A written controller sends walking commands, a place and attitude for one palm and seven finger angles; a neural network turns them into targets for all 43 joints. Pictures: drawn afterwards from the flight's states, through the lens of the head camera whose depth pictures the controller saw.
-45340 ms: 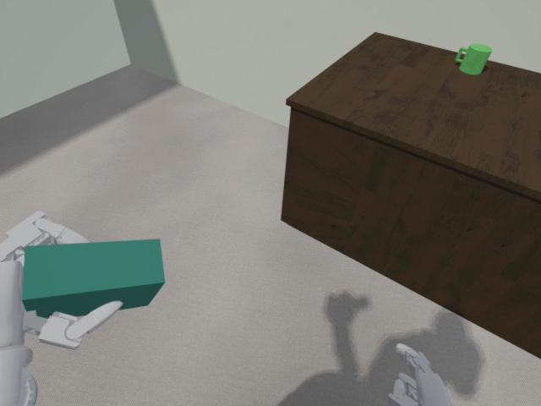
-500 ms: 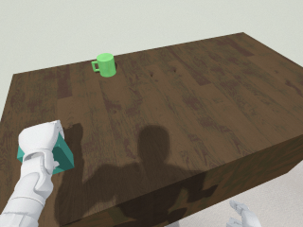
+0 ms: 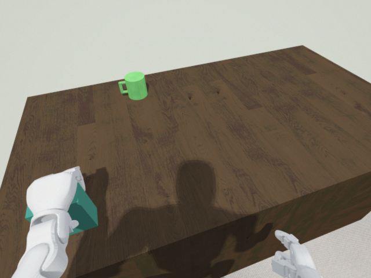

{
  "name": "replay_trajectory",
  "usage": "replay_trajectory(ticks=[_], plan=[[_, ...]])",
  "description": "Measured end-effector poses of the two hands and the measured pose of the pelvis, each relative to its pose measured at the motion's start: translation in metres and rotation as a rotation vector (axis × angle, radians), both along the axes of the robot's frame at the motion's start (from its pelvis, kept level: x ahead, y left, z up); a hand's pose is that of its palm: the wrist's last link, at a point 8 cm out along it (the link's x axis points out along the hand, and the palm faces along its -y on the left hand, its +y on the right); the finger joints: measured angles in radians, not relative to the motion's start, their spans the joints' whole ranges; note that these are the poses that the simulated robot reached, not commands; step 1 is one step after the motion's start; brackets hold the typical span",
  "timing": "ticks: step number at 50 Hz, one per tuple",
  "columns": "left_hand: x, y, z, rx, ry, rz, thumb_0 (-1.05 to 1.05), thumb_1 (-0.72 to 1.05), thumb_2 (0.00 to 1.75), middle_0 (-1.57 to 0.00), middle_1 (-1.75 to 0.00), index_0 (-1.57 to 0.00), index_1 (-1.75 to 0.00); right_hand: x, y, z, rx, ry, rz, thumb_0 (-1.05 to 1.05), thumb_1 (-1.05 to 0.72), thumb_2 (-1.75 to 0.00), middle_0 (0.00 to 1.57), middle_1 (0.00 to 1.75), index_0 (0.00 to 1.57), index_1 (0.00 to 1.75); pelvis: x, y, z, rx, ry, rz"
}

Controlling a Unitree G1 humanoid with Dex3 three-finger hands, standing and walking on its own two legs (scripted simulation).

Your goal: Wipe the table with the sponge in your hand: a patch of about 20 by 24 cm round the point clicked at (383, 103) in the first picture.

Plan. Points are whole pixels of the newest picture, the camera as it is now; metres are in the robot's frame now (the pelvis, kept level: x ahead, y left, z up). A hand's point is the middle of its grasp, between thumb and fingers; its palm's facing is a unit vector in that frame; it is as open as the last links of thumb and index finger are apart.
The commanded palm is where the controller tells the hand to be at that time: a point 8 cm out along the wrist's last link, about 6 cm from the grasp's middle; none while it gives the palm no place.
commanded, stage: wipe back along the first lane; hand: left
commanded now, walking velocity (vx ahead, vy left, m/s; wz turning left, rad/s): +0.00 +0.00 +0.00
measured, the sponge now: (69, 216) +0.24 +0.31 -0.02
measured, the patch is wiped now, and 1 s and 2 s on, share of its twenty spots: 0.95 0.95 0.95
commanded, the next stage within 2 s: lift the sponge slowly off the table in 0.12 s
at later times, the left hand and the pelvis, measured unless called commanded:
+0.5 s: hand (67, 214) +0.22 +0.29 +0.04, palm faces +0.00 -0.08 -1.00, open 9.7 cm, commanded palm +0.19 +0.27 +0.08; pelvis -0.01 -0.02 +0.00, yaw +0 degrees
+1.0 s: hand (65, 216) +0.22 +0.28 +0.04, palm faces -0.01 -0.12 -0.99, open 9.6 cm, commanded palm +0.19 +0.28 +0.11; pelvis -0.01 -0.02 +0.01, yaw +1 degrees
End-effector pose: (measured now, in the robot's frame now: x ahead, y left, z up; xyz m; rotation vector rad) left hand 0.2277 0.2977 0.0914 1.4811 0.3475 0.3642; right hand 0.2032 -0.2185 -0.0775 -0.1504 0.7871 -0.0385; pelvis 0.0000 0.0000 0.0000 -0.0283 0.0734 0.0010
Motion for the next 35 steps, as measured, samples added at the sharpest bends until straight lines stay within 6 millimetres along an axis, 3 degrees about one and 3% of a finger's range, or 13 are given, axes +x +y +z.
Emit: replay_trajectory(ticks=[11,35], plan=[[-0.022,-0.013,-0.001,-0.004,-0.008,0.024,0.02,-0.47,1.10,-0.72,-1.49,-0.74,-1.47,0.005,0.002,0.005,0.008,-0.031,0.024,0.01,-0.91,-0.90,0.20,0.30,0.20,0.30,-0.008,-0.005,0.000,0.005,-0.024,0.003],[-0.029,-0.017,0.003,-0.040,0.042,0.011,0.01,-0.49,1.10,-0.75,-1.46,-0.77,-1.44,-0.001,-0.018,0.008,-0.047,-0.034,0.010,0.01,-0.91,-0.90,0.20,0.30,0.20,0.30,-0.012,-0.018,0.003,0.012,-0.065,0.005]])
